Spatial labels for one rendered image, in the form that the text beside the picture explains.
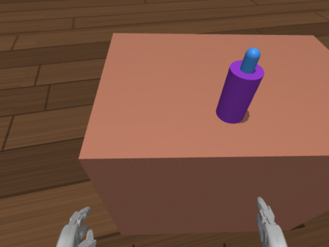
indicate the left robot hand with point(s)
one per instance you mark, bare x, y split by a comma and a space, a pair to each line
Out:
71, 234

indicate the bottle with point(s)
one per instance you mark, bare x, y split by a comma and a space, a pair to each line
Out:
242, 81

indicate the right robot hand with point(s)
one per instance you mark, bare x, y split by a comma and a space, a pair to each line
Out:
269, 232

